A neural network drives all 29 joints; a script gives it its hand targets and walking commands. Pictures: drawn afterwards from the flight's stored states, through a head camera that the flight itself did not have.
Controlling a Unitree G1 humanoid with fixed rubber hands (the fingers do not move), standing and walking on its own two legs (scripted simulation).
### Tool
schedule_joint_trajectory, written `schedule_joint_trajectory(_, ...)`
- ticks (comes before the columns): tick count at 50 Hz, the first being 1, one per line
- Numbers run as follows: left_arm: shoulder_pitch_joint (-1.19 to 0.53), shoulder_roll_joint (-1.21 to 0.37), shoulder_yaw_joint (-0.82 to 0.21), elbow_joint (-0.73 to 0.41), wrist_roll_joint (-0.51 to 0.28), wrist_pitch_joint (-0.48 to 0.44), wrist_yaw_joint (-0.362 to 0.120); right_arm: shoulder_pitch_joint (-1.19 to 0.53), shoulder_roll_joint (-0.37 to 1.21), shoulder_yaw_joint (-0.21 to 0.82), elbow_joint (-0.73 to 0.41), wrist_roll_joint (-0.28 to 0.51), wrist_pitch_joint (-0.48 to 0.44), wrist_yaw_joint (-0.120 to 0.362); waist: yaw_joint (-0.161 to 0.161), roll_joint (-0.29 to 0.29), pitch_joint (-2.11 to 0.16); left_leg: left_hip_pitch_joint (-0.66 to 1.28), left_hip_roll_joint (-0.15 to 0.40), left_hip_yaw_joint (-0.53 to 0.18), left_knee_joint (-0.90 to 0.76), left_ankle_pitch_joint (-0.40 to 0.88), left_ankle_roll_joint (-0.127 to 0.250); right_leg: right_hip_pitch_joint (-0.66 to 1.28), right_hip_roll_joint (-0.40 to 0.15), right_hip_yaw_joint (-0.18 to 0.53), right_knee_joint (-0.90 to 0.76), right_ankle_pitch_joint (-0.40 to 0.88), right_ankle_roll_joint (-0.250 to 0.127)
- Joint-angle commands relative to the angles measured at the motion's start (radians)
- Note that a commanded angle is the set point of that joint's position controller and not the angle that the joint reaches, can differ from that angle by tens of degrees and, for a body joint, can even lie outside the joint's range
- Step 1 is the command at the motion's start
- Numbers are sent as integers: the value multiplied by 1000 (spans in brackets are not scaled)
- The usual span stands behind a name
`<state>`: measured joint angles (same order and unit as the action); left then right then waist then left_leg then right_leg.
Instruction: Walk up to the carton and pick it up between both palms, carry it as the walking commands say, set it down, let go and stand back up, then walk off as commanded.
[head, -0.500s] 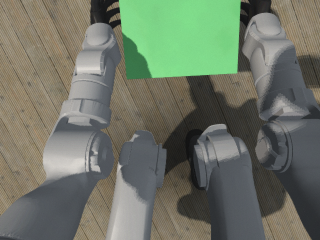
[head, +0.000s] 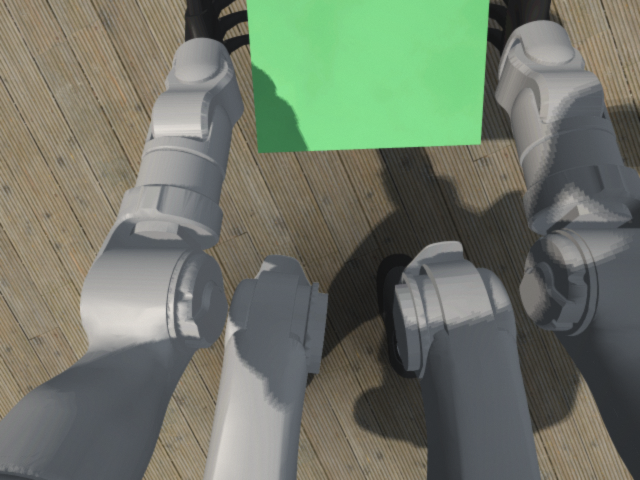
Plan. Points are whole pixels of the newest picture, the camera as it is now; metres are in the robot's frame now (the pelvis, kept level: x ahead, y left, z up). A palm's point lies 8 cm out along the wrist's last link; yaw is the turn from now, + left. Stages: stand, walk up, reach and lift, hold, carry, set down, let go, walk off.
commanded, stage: set down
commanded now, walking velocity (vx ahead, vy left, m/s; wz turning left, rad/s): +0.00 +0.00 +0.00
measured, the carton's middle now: (358, 60) +0.53 -0.05 -0.24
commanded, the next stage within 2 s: none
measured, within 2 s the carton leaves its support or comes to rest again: neither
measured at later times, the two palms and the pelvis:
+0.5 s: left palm (212, 42) +0.54 +0.10 -0.16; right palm (517, 25) +0.53 -0.20 -0.16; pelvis +0.00 +0.00 -0.01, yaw +0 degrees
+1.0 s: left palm (212, 40) +0.55 +0.10 -0.17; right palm (515, 23) +0.54 -0.20 -0.17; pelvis +0.01 +0.00 -0.02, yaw +0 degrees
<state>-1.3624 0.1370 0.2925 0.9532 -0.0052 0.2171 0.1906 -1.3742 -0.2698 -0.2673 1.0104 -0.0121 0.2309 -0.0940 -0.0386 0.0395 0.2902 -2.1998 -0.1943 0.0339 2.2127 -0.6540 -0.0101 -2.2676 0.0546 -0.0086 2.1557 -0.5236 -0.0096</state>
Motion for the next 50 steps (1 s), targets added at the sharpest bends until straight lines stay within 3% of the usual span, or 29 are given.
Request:
schedule_joint_trajectory(1,-643,-935,-364,-121,-89,-40,-284,-636,921,317,-162,109,-56,285,-46,5,-1125,332,19,-19,-196,324,13,665,40,4,-90,369,-19)
schedule_joint_trajectory(24,-552,-881,-278,-34,-8,-30,-325,-547,881,258,-45,69,-51,315,-26,15,-871,228,33,-25,-180,233,26,550,36,22,-74,274,-29)
schedule_joint_trajectory(31,-501,-884,-285,-23,-1,-28,-333,-497,878,262,-26,64,-50,326,-22,19,-837,228,35,-30,-168,260,26,533,36,27,-62,295,-32)
schedule_joint_trajectory(40,-453,-882,-303,-24,-2,-31,-334,-451,873,277,-28,68,-55,333,-24,24,-833,244,37,-37,-147,311,21,530,34,30,-43,340,-31)
schedule_joint_trajectory(50,-446,-783,-269,-19,15,-35,-320,-441,782,245,-21,54,-60,321,-22,20,-821,257,43,-34,-142,268,20,527,24,29,-40,288,-25)
